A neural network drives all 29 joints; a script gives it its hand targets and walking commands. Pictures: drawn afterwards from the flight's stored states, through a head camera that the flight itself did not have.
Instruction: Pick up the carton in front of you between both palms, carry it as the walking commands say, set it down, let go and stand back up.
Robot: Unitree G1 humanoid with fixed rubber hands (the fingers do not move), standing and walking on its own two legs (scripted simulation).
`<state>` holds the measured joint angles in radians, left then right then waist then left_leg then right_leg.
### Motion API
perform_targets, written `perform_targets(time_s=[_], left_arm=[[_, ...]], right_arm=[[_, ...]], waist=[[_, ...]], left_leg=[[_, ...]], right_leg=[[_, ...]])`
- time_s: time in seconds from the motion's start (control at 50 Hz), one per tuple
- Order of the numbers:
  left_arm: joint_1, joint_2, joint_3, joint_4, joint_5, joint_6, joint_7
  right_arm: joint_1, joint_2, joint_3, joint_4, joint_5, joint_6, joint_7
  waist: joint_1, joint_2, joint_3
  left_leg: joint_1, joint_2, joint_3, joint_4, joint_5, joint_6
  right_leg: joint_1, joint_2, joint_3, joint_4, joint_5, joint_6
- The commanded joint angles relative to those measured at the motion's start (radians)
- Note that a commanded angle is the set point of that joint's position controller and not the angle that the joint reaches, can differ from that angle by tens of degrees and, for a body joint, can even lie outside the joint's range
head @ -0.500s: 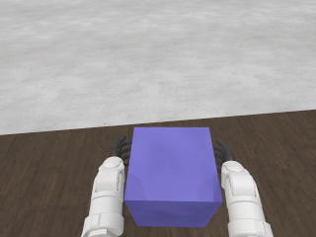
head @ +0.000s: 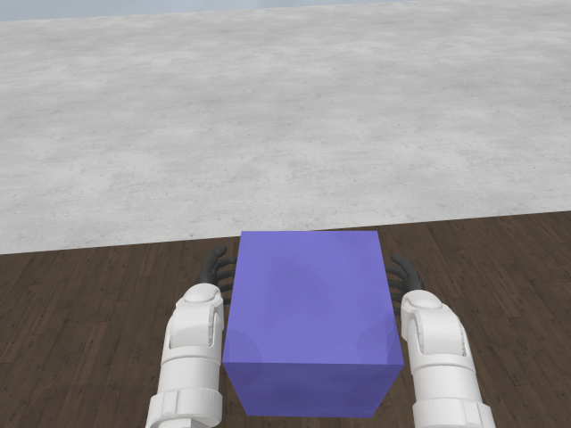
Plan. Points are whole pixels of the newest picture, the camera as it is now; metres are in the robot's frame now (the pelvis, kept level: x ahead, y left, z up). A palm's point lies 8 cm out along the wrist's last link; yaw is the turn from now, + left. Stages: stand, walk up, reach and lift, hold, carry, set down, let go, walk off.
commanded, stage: hold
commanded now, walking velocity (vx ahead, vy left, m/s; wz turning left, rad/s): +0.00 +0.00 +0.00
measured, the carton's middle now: (308, 327) +0.28 +0.00 -0.03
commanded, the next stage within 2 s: carry in 1.16 s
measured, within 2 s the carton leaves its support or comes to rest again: neither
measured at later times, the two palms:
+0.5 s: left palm (210, 290) +0.29 +0.15 +0.06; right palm (413, 298) +0.29 -0.15 +0.05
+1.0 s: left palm (209, 292) +0.29 +0.15 +0.05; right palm (413, 301) +0.28 -0.15 +0.05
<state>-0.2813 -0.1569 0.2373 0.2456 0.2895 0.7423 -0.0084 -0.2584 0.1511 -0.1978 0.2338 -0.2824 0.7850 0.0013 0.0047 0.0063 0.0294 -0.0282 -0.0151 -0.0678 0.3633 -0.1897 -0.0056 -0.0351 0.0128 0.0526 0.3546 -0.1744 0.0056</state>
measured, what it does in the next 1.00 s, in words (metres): stands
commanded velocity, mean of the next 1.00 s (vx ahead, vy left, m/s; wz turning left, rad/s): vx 0.00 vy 0.00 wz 0.00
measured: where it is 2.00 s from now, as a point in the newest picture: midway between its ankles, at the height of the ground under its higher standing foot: outside the picture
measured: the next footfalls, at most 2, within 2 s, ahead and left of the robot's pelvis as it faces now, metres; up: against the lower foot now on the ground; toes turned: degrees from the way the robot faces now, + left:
right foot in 1.62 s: +0.20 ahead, -0.10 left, +0.00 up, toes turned -10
left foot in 2.00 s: +0.50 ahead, +0.14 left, +0.00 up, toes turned +13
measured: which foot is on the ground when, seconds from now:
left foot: down 0.00-1.00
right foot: down 0.00-1.00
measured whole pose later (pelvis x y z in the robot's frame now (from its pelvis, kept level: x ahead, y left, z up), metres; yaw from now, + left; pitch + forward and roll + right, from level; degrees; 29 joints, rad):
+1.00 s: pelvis +0.00 +0.00 +0.00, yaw +0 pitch -8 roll +0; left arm -0.27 -0.15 0.22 0.22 0.28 0.75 -0.01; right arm -0.24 0.15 -0.18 0.21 -0.27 0.79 0.00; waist 0.00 0.01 0.03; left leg -0.03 -0.02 -0.07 0.36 -0.19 -0.01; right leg -0.04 0.01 0.05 0.35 -0.18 0.01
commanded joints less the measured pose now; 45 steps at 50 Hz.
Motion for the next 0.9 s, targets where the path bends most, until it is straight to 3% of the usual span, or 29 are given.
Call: perform_targets(time_s=[0.0, 0.24, 0.6, 0.88], left_arm=[[-0.457, -0.931, -0.509, 0.004, -0.250, -0.014, -0.247], [-0.497, -0.935, -0.479, 0.066, -0.229, -0.022, -0.252], [-0.394, -0.914, -0.511, -0.016, -0.246, -0.011, -0.239], [-0.380, -0.911, -0.524, -0.038, -0.254, -0.008, -0.233]], right_arm=[[-0.559, 0.902, 0.504, -0.085, 0.264, -0.065, 0.237], [-0.601, 0.917, 0.484, -0.027, 0.250, -0.069, 0.239], [-0.496, 0.898, 0.511, -0.103, 0.269, -0.059, 0.224], [-0.485, 0.886, 0.524, -0.128, 0.273, -0.058, 0.222]], waist=[[-0.003, 0.001, -0.187], [0.001, -0.004, -0.196], [0.000, -0.001, -0.224], [-0.002, 0.001, -0.214]], left_leg=[[-0.031, -0.067, -0.008, -0.060, 0.050, 0.005], [-0.043, -0.065, -0.001, -0.057, 0.018, 0.007], [0.003, -0.071, -0.009, -0.061, 0.171, 0.001], [-0.002, -0.071, -0.012, -0.059, 0.160, 0.001]], right_leg=[[0.037, 0.071, 0.013, -0.046, 0.034, -0.011], [0.038, 0.065, 0.011, -0.043, 0.002, -0.007], [0.081, 0.074, 0.019, -0.047, 0.159, 0.000], [0.067, 0.075, 0.019, -0.043, 0.141, -0.002]])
